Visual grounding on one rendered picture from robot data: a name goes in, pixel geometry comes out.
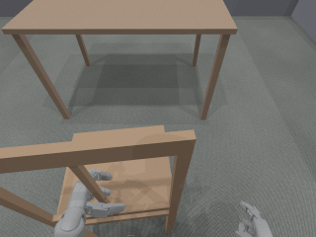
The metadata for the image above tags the robot left hand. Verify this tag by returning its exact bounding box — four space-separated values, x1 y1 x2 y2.
67 168 125 219

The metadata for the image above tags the chair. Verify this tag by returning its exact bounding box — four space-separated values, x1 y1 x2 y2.
0 125 197 237

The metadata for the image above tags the robot right hand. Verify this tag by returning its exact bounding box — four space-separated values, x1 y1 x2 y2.
235 200 274 237

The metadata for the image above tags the robot left forearm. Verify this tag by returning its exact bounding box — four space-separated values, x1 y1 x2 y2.
53 207 86 237

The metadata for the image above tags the table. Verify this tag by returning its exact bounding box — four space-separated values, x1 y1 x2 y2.
1 0 238 120

